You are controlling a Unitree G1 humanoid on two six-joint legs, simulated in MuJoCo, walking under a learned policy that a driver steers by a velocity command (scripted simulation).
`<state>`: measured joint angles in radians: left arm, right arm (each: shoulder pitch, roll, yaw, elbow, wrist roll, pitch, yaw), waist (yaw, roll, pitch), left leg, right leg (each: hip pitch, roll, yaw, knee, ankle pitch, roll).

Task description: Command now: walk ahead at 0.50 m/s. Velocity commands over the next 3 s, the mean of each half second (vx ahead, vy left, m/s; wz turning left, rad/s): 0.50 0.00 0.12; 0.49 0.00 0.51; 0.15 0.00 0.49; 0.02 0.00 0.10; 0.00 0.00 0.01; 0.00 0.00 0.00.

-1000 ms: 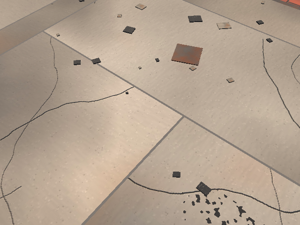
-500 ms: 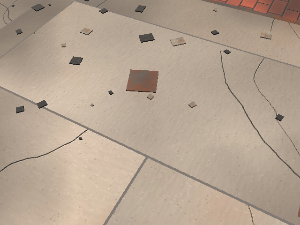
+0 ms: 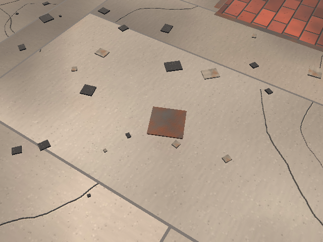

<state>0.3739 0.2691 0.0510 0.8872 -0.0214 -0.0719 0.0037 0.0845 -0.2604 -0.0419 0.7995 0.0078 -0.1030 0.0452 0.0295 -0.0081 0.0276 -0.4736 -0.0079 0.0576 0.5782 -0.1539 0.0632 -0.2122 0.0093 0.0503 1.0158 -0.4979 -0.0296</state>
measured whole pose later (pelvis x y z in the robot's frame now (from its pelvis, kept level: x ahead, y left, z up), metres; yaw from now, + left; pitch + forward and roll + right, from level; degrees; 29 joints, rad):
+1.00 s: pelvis +0.52 +0.04 -0.01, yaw +22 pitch +2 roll -3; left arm 0.30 0.29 0.09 0.91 -0.02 -0.05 0.02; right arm 0.07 -0.27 -0.07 0.69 0.01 -0.02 0.05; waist 0.05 0.03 0.04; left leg -0.51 0.04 0.05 0.59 -0.10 0.10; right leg 0.05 -0.09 -0.29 0.47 -0.45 0.07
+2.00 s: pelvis +0.68 +0.13 +0.01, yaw +39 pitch -1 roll +0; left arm 0.15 0.25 0.03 0.88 0.01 -0.01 0.01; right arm 0.23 -0.23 -0.04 0.79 -0.02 0.01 -0.02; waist 0.01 -0.01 0.03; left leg -0.20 -0.01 -0.06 0.55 -0.34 0.00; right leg -0.26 -0.03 0.04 0.53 -0.25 0.05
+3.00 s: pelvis +0.68 +0.13 +0.01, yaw +38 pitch -1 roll +0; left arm 0.23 0.20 0.03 1.12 0.00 0.01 0.05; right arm 0.29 -0.19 -0.01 1.06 0.00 -0.01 -0.03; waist 0.01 -0.01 0.04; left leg -0.15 -0.02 -0.04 0.49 -0.31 0.00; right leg -0.23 -0.04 0.05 0.49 -0.23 0.05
